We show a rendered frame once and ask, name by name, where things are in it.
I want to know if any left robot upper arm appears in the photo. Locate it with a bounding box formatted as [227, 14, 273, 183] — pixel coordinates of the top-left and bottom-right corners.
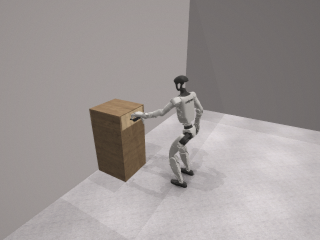
[159, 97, 182, 117]

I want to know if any right robot shin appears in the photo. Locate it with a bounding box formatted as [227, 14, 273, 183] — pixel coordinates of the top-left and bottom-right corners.
[178, 147, 191, 172]

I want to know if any left robot thigh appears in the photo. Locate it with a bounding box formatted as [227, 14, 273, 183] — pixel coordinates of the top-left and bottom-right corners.
[169, 133, 190, 162]

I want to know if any drawer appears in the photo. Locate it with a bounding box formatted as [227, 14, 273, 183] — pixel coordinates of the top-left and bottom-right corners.
[121, 106, 143, 131]

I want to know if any right robot hand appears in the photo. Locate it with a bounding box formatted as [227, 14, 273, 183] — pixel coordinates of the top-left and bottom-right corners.
[193, 123, 200, 135]

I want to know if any right robot upper arm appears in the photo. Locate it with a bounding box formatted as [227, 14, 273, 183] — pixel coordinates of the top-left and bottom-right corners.
[189, 92, 203, 114]

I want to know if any handle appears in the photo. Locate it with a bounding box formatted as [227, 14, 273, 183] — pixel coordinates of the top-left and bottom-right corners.
[130, 117, 140, 122]

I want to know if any cabinet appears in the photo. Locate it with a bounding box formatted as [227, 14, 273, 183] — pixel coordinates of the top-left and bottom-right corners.
[89, 98, 146, 182]

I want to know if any left robot hand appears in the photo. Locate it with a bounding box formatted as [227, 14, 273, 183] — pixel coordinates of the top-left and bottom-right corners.
[131, 111, 145, 124]

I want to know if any robot left forearm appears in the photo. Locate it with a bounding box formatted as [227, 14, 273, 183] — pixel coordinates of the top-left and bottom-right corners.
[141, 109, 162, 119]

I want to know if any robot right forearm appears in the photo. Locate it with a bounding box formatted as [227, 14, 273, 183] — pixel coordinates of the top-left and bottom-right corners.
[194, 111, 203, 125]

